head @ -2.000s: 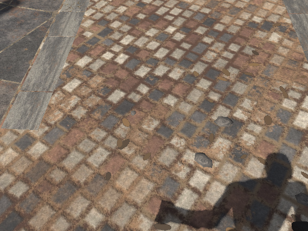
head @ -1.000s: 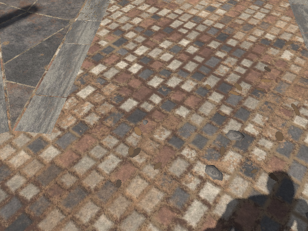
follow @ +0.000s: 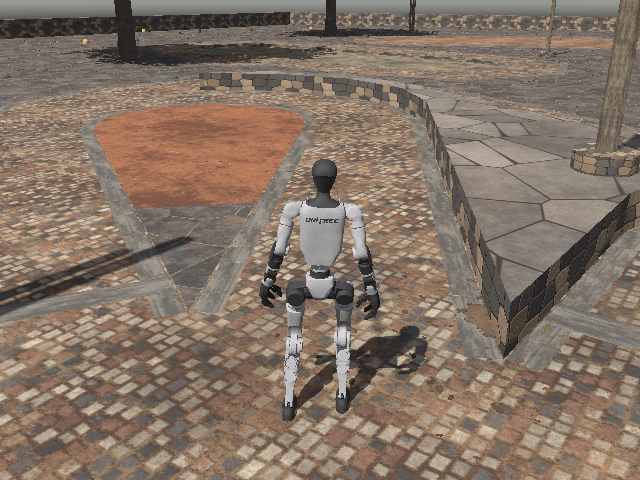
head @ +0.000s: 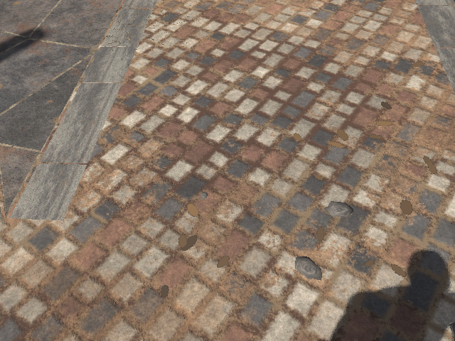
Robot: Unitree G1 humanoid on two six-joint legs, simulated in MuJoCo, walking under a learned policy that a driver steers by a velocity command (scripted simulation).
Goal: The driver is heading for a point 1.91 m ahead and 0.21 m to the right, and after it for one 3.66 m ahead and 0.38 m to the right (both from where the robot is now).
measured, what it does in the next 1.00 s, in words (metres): walks ahead: left foot, then right foot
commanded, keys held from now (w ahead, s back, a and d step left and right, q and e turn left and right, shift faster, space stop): w+shift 0.96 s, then shift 0.04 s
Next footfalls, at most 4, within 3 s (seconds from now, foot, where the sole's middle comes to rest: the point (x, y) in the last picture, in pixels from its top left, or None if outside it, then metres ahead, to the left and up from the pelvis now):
0.48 left None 0.52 0.12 -0.77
0.98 right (280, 212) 0.99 -0.12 -0.77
1.44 left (226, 170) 1.20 0.07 -0.77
1.70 right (290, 187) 1.10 -0.17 -0.77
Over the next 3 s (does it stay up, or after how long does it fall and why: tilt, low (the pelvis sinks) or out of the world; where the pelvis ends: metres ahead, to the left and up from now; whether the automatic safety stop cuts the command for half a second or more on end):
stays up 1.12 -0.06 0.00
